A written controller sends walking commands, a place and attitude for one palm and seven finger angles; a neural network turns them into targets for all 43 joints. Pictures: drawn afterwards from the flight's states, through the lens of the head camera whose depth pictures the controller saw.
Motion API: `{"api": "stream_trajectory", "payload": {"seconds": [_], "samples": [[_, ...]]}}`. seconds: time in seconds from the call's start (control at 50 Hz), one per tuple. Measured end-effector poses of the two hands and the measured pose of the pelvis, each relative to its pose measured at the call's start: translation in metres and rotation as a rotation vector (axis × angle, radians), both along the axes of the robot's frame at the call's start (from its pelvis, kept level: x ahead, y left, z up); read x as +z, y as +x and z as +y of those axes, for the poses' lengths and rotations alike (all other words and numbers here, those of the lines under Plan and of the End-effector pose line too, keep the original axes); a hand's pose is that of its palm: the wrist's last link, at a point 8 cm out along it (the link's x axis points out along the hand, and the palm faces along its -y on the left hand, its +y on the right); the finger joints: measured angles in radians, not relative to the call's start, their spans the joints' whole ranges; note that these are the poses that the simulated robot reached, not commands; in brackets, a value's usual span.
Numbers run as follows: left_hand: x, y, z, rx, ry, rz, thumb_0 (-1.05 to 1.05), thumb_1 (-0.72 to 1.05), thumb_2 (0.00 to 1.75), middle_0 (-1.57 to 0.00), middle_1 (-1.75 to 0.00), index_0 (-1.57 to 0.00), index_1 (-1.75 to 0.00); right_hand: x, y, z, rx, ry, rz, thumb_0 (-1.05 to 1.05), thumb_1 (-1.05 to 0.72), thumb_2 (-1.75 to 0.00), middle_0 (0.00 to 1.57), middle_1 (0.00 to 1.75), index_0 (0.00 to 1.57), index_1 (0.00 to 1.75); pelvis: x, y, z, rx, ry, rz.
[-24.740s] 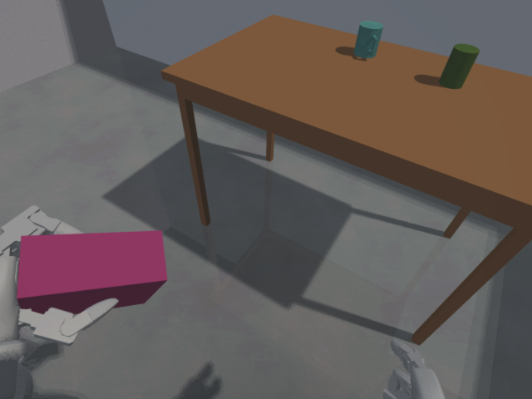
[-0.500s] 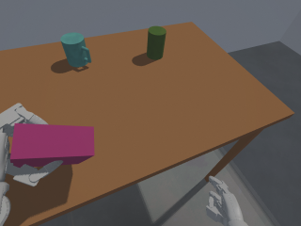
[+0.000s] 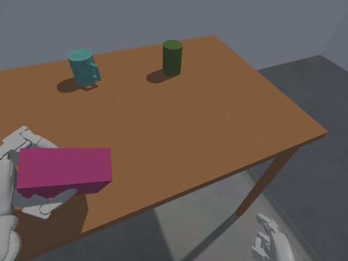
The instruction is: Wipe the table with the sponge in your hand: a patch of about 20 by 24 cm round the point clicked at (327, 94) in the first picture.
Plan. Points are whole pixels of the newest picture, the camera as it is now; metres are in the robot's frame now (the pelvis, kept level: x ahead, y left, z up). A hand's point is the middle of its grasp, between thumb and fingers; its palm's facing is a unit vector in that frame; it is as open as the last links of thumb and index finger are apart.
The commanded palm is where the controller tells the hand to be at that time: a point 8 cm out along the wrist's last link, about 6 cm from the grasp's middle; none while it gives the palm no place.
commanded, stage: shuffle to correct the standing spot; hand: left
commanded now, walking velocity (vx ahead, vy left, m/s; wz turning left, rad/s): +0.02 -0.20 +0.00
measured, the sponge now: (79, 173) +0.24 +0.20 +0.13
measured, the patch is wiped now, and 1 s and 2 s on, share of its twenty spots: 0.00 0.00 0.00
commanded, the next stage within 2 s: come to a stop and stand still in 0.66 s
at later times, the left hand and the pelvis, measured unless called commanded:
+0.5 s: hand (83, 164) +0.24 +0.18 +0.16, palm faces +0.31 -0.86 -0.41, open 9.8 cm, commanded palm +0.18 +0.22 +0.17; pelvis +0.01 -0.05 +0.00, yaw -1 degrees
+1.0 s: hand (110, 169) +0.24 +0.14 +0.16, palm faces +0.30 -0.85 -0.43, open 9.8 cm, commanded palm +0.17 +0.18 +0.17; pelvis +0.01 -0.09 +0.00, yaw -1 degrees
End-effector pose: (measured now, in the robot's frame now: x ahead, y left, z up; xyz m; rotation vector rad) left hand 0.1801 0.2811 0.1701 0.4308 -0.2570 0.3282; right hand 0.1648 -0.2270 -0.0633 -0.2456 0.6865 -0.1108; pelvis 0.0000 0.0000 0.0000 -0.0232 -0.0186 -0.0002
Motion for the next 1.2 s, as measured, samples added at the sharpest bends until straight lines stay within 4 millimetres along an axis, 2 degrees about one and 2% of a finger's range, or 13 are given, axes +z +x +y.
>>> {"api": "stream_trajectory", "payload": {"seconds": [0.18,0.32,0.58,0.68,0.78,0.98,1.16,1.2], "samples": [[0.001,0.005,-0.005,0.009,0.018,0.025,-0.01,-0.47,1.04,-0.76,-1.35,-0.77,-1.35,-0.004,-0.002,-0.004,-0.005,0.033,0.015,0.01,-0.9,-0.9,0.21,0.3,0.2,0.3,0.001,0.002,-0.012,-0.01,0.016,0.011],[-0.002,0.015,-0.026,-0.008,-0.001,0.038,-0.01,-0.47,1.04,-0.76,-1.35,-0.77,-1.35,-0.007,0.003,-0.016,0.009,0.045,0.032,0.01,-0.9,-0.9,0.21,0.3,0.2,0.3,0.001,0.006,-0.028,-0.008,0.022,0.019],[0.003,0.023,-0.064,-0.038,0.032,0.048,-0.01,-0.47,1.04,-0.76,-1.35,-0.77,-1.35,-0.008,0.018,-0.069,-0.039,0.025,0.009,0.01,-0.9,-0.9,0.21,0.3,0.2,0.3,-0.006,0.015,-0.064,-0.016,0.021,0.027],[-0.003,0.022,-0.076,-0.028,0.005,0.049,-0.01,-0.47,1.04,-0.76,-1.35,-0.77,-1.35,-0.011,0.015,-0.089,-0.058,0.01,0.021,0.01,-0.9,-0.9,0.21,0.3,0.2,0.3,-0.009,0.016,-0.075,-0.013,0.02,0.023],[-0.005,0.024,-0.086,-0.031,-0.016,0.038,-0.01,-0.47,1.04,-0.76,-1.35,-0.77,-1.35,-0.011,0.009,-0.1,-0.077,0.003,0.045,0.01,-0.9,-0.9,0.2,0.3,0.2,0.3,-0.008,0.016,-0.085,-0.02,0.027,0.015],[0.003,0.021,-0.102,-0.04,0.041,0.057,-0.01,-0.47,1.04,-0.76,-1.35,-0.77,-1.35,-0.017,-0.002,-0.105,-0.092,0.049,0.057,0.01,-0.9,-0.9,0.2,0.3,0.2,0.3,-0.005,0.009,-0.093,-0.018,0.026,-0.005],[0.001,0.0,-0.096,0.0,0.05,0.102,-0.01,-0.47,1.04,-0.76,-1.35,-0.77,-1.35,-0.02,-0.011,-0.099,-0.077,0.061,0.071,0.01,-0.9,-0.9,0.2,0.3,0.2,0.3,-0.002,-0.002,-0.092,-0.017,0.026,-0.021],[0.017,0.004,-0.091,-0.029,0.118,0.034,-0.01,-0.47,1.04,-0.76,-1.35,-0.77,-1.35,-0.021,-0.013,-0.093,-0.039,0.038,0.065,0.01,-0.9,-0.9,0.2,0.3,0.2,0.3,-0.004,-0.006,-0.092,0.012,0.029,-0.014]]}}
